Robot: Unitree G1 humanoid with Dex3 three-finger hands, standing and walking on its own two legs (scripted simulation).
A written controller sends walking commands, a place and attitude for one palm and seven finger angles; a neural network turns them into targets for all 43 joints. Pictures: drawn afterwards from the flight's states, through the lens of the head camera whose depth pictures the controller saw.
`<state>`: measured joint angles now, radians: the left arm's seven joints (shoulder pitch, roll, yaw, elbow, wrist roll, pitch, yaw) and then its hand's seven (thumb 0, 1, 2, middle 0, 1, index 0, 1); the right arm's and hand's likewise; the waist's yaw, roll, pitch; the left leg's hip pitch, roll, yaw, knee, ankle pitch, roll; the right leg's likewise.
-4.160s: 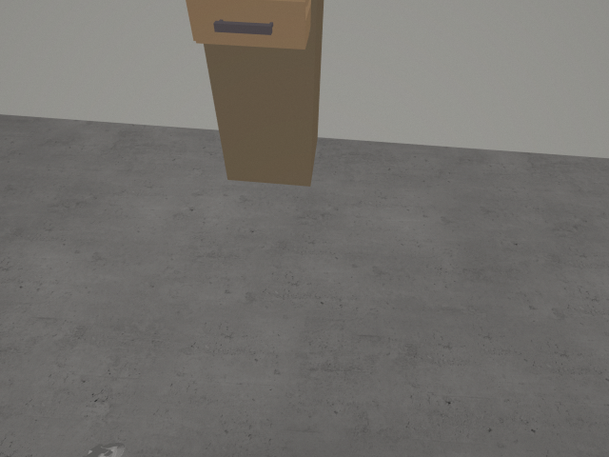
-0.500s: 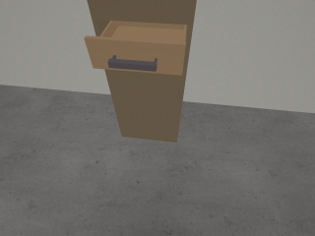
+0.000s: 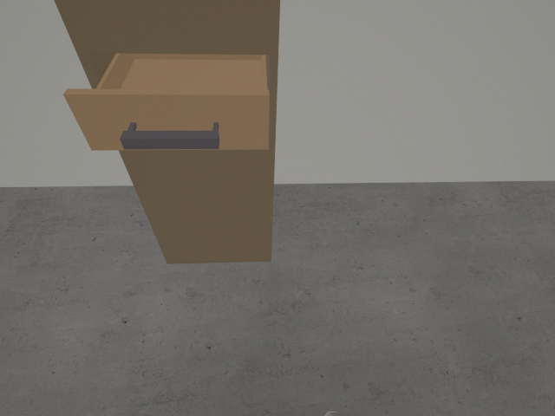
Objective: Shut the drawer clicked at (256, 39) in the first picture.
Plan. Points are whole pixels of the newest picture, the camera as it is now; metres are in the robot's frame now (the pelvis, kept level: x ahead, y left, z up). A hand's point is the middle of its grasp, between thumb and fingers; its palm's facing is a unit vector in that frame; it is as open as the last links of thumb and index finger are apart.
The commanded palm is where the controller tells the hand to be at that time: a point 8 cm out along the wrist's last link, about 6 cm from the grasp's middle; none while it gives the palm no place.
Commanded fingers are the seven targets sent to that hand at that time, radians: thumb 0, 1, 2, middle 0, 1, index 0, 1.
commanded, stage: take the last steps up to it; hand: left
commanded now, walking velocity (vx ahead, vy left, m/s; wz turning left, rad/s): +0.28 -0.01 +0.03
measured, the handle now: (173, 133) +0.62 +0.21 +0.05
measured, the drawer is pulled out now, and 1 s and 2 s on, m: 0.16 0.16 0.16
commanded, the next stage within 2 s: come to a stop and stand still in 0.40 s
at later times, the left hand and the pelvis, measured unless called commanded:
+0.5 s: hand out of the picture +0.09 +0.15 -0.19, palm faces +0.14 -0.98 -0.13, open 7.3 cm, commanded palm none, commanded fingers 0.00 0.90 0.90 -0.20 -0.30 -0.20 -0.30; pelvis +0.14 -0.01 -0.01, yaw +3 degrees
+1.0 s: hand (199, 380) +0.21 +0.13 -0.17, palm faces +0.05 -0.95 -0.29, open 7.3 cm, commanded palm none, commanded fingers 0.00 0.90 0.90 -0.20 -0.30 -0.20 -0.30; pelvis +0.16 -0.07 -0.01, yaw +1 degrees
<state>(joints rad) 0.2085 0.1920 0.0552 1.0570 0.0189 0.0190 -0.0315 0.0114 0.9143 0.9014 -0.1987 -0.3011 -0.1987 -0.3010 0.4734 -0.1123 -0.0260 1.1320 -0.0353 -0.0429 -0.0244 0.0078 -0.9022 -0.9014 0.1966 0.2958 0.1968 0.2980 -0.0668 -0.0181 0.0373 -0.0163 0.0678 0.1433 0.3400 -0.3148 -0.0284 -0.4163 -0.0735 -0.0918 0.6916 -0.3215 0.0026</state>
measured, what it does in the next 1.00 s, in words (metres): walks ahead: right foot, then left foot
